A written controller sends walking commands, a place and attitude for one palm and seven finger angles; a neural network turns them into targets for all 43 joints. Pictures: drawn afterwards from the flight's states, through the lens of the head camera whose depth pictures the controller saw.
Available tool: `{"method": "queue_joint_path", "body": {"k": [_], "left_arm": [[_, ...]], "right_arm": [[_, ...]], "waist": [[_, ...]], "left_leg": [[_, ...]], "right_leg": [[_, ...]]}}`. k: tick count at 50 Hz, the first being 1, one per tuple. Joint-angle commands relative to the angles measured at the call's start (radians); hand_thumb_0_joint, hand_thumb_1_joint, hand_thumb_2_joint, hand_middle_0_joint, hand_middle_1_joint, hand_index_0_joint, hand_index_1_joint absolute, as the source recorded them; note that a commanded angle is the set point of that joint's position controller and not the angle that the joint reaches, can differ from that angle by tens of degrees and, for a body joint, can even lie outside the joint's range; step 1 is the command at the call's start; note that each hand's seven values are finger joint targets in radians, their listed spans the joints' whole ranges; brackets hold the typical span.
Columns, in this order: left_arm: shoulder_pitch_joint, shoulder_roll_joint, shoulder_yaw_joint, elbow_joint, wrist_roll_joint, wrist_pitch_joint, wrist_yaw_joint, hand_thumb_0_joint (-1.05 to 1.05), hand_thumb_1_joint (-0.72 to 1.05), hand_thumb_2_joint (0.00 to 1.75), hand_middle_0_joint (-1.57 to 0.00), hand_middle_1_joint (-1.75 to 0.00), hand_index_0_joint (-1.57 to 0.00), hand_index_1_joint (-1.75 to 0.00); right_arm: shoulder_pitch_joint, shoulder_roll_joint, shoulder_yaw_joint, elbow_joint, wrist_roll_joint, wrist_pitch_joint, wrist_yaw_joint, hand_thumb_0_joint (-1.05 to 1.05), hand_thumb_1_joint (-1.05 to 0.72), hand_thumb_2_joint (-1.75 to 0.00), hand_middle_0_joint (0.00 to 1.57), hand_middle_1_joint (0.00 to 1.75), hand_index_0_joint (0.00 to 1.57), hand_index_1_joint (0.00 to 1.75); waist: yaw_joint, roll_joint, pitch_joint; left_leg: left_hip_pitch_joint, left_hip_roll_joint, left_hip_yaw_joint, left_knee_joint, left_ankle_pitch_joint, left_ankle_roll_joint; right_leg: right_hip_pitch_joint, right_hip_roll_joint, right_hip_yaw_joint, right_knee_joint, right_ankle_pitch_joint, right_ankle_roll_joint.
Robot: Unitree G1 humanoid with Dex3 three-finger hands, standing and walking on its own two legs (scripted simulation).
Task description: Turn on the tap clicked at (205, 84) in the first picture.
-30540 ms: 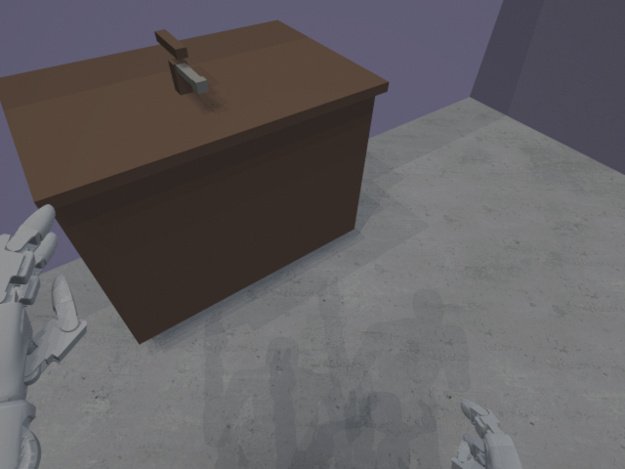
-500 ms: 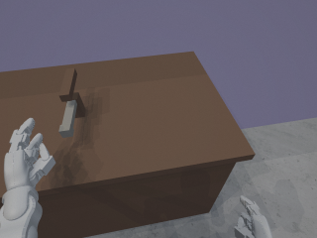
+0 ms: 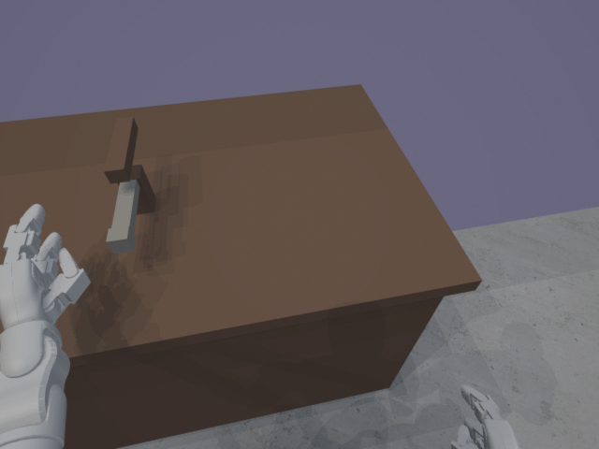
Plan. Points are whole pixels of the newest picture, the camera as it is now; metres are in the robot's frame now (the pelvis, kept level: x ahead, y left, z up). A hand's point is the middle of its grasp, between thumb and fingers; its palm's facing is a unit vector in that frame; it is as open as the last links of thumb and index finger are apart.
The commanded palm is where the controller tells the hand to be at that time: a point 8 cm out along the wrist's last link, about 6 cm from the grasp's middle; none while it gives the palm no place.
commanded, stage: reach beside the lever's end, fingers flat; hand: left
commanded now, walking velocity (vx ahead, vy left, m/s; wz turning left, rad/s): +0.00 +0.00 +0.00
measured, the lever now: (121, 240) +0.37 +0.29 +0.07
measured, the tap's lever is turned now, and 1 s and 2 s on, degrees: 0 0 5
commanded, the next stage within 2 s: push the lever round in 0.86 s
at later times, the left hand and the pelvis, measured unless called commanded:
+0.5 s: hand (86, 251) +0.34 +0.33 +0.07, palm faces +0.50 -0.86 -0.10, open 7.8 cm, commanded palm +0.30 +0.36 +0.07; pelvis +0.01 +0.01 -0.01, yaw -1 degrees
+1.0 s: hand (92, 256) +0.34 +0.32 +0.07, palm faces +0.48 -0.87 -0.09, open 7.8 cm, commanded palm +0.30 +0.35 +0.06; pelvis +0.01 +0.01 -0.01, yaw +0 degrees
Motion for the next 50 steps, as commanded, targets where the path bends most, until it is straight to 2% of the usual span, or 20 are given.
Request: {"method": "queue_joint_path", "body": {"k": [1,3,7,8,10,16,18,20,23,26,30,32,33,36,38,41,43,46,48,50], "left_arm": [[-0.305,0.262,0.081,-0.14,0.005,-0.082,-0.002,0.0,0.9,0.9,-0.16,-0.18,-0.16,-0.18],[-0.332,0.303,0.112,-0.107,0.014,-0.088,-0.003,0.0,0.9,0.9,-0.16,-0.17,-0.16,-0.17],[-0.404,0.294,0.082,-0.071,0.019,-0.108,-0.007,0.0,0.9,0.9,-0.16,-0.16,-0.16,-0.16],[-0.391,0.334,0.124,-0.057,0.029,-0.114,-0.001,0.0,0.9,0.9,-0.15,-0.16,-0.15,-0.16],[-0.407,0.299,0.093,-0.042,0.031,-0.124,0.0,0.0,0.9,0.9,-0.15,-0.16,-0.15,-0.16],[-0.376,0.356,0.156,0.029,0.019,-0.129,-0.021,0.0,0.9,0.9,-0.15,-0.15,-0.15,-0.15],[-0.384,0.392,0.188,0.04,0.027,-0.14,-0.022,0.0,0.9,0.9,-0.15,-0.15,-0.15,-0.15],[-0.405,0.348,0.144,0.033,0.028,-0.155,-0.03,0.0,0.9,0.9,-0.15,-0.15,-0.15,-0.15],[-0.43,0.394,0.179,0.065,0.03,-0.172,-0.042,0.0,0.9,0.9,-0.15,-0.15,-0.15,-0.15],[-0.407,0.305,0.094,-0.008,0.023,-0.192,-0.058,0.0,0.9,0.9,-0.15,-0.15,-0.15,-0.15],[-0.36,0.273,0.085,-0.011,0.016,-0.182,-0.039,0.0,0.9,0.9,-0.15,-0.15,-0.15,-0.15],[-0.328,0.288,0.104,-0.002,0.01,-0.17,-0.031,0.0,0.9,0.9,-0.15,-0.15,-0.15,-0.15],[-0.323,0.34,0.161,0.005,0.02,-0.167,-0.014,0.0,0.9,0.9,-0.15,-0.15,-0.15,-0.15],[-0.373,0.31,0.122,-0.052,0.03,-0.175,0.004,0.0,0.9,0.9,-0.15,-0.15,-0.15,-0.15],[-0.372,0.353,0.16,-0.073,0.044,-0.189,0.018,0.0,0.9,0.9,-0.15,-0.15,-0.15,-0.15],[-0.376,0.285,0.097,-0.065,0.041,-0.196,0.011,0.0,0.9,0.9,-0.15,-0.15,-0.15,-0.15],[-0.373,0.312,0.123,-0.024,0.04,-0.185,0.0,0.0,0.9,0.9,-0.15,-0.15,-0.15,-0.15],[-0.432,0.256,0.053,0.003,0.029,-0.16,-0.021,0.0,0.9,0.9,-0.15,-0.15,-0.15,-0.15],[-0.429,0.292,0.085,0.041,0.034,-0.148,-0.019,0.0,0.9,0.9,-0.15,-0.15,-0.15,-0.15],[-0.478,0.266,0.053,0.023,0.036,-0.152,-0.015,0.0,0.9,0.9,-0.15,-0.15,-0.15,-0.15]], "right_arm": [[-0.072,-0.142,-0.045,-0.135,-0.002,-0.045,-0.017,0.0,-0.9,-0.9,0.2,0.3,0.2,0.3],[-0.066,-0.142,-0.045,-0.132,0.0,-0.037,-0.019,0.0,-0.9,-0.9,0.2,0.3,0.2,0.3],[-0.044,-0.147,-0.046,-0.135,-0.007,-0.03,-0.014,0.0,-0.9,-0.9,0.2,0.3,0.2,0.3],[-0.038,-0.146,-0.049,-0.132,-0.005,-0.025,-0.013,0.0,-0.9,-0.9,0.2,0.3,0.2,0.3],[-0.025,-0.146,-0.051,-0.133,-0.01,-0.021,-0.007,0.0,-0.9,-0.9,0.2,0.3,0.2,0.3],[0.009,-0.157,-0.06,-0.142,-0.013,0.01,0.0,0.0,-0.9,-0.9,0.2,0.3,0.2,0.3],[0.018,-0.155,-0.061,-0.134,-0.011,0.02,0.001,0.0,-0.9,-0.9,0.2,0.3,0.2,0.3],[0.026,-0.154,-0.063,-0.14,-0.014,0.023,0.005,0.0,-0.9,-0.9,0.2,0.3,0.2,0.3],[0.036,-0.162,-0.065,-0.125,-0.013,0.032,0.003,0.0,-0.9,-0.9,0.2,0.3,0.2,0.3],[0.037,-0.158,-0.071,-0.143,-0.013,0.026,0.013,0.0,-0.9,-0.9,0.2,0.3,0.2,0.3],[0.039,-0.16,-0.077,-0.138,-0.013,0.023,0.016,0.0,-0.9,-0.9,0.2,0.3,0.2,0.3],[0.032,-0.164,-0.075,-0.143,-0.013,0.026,0.016,0.0,-0.9,-0.9,0.2,0.3,0.2,0.3],[0.029,-0.163,-0.073,-0.137,-0.011,0.033,0.013,0.0,-0.9,-0.9,0.2,0.3,0.2,0.3],[0.015,-0.153,-0.069,-0.151,-0.017,0.033,0.014,0.0,-0.9,-0.9,0.2,0.3,0.2,0.3],[0.009,-0.15,-0.068,-0.146,-0.018,0.035,0.012,0.0,-0.9,-0.9,0.2,0.3,0.2,0.3],[0.006,-0.146,-0.067,-0.148,-0.02,0.03,0.015,0.0,-0.9,-0.9,0.2,0.3,0.2,0.3],[0.005,-0.147,-0.064,-0.139,-0.014,0.033,0.009,0.0,-0.9,-0.9,0.2,0.3,0.2,0.3],[0.001,-0.151,-0.057,-0.148,-0.01,0.032,0.005,0.0,-0.9,-0.9,0.2,0.3,0.2,0.3],[0.003,-0.154,-0.054,-0.142,-0.006,0.036,-0.001,0.0,-0.9,-0.9,0.2,0.3,0.2,0.3],[0.005,-0.154,-0.055,-0.15,-0.009,0.035,0.0,0.0,-0.9,-0.9,0.2,0.3,0.2,0.3]], "waist": [[-0.013,0.012,-0.19],[-0.01,0.035,-0.191],[-0.02,0.049,-0.235],[-0.01,0.057,-0.246],[-0.018,0.053,-0.262],[-0.005,0.013,-0.29],[-0.005,0.051,-0.284],[-0.015,0.058,-0.29],[-0.025,0.063,-0.276],[-0.023,0.107,-0.33],[-0.023,0.055,-0.31],[-0.019,0.019,-0.293],[-0.005,0.024,-0.283],[-0.017,0.064,-0.286],[-0.01,0.094,-0.292],[-0.026,0.083,-0.289],[-0.023,0.08,-0.267],[-0.042,0.048,-0.245],[-0.035,0.05,-0.227],[-0.046,0.03,-0.258]], "left_leg": [[0.064,-0.016,-0.044,-0.095,0.045,0.024],[0.056,-0.014,-0.048,-0.097,0.039,0.023],[0.062,-0.015,-0.05,-0.083,0.049,0.024],[0.061,-0.012,-0.054,-0.084,0.065,0.023],[0.071,-0.011,-0.053,-0.075,0.088,0.021],[0.032,-0.011,-0.039,-0.053,0.158,0.023],[0.029,-0.009,-0.037,-0.044,0.174,0.024],[0.041,-0.007,-0.039,-0.039,0.184,0.022],[0.026,-0.005,-0.042,-0.027,0.184,0.023],[0.093,0.002,-0.055,-0.03,0.227,0.012],[0.091,0.006,-0.068,-0.034,0.222,0.005],[0.055,0.001,-0.06,-0.037,0.197,0.011],[0.039,0.001,-0.063,-0.041,0.195,0.01],[0.063,0.002,-0.061,-0.045,0.184,0.006],[0.065,0.004,-0.062,-0.041,0.185,0.006],[0.082,0.007,-0.065,-0.039,0.175,0.001],[0.054,0.006,-0.069,-0.043,0.146,0.003],[0.04,0.001,-0.067,-0.048,0.094,0.009],[0.023,0.0,-0.071,-0.051,0.072,0.012],[0.03,-0.003,-0.071,-0.042,0.072,0.014]], "right_leg": [[0.028,-0.02,0.094,-0.124,0.087,0.031],[0.026,-0.021,0.093,-0.119,0.079,0.029],[0.016,-0.018,0.095,-0.102,0.094,0.028],[0.026,-0.016,0.091,-0.095,0.105,0.026],[0.017,-0.014,0.086,-0.083,0.132,0.027],[0.049,-0.012,0.088,-0.065,0.212,0.032],[0.042,-0.012,0.091,-0.056,0.223,0.03],[0.021,-0.008,0.087,-0.049,0.223,0.029],[-0.003,-0.006,0.088,-0.04,0.218,0.029],[-0.016,-0.002,0.077,-0.031,0.215,0.022],[-0.031,0.002,0.068,-0.032,0.198,0.025],[-0.014,0.0,0.069,-0.037,0.199,0.028],[-0.005,-0.001,0.069,-0.032,0.195,0.026],[-0.022,-0.001,0.07,-0.033,0.177,0.026],[-0.02,-0.001,0.075,-0.029,0.171,0.024],[-0.042,0.003,0.07,-0.03,0.157,0.023],[-0.042,0.002,0.071,-0.031,0.14,0.021],[-0.061,0.0,0.07,-0.043,0.114,0.025],[-0.067,-0.001,0.072,-0.046,0.097,0.024],[-0.069,-0.002,0.073,-0.041,0.1,0.027]]}}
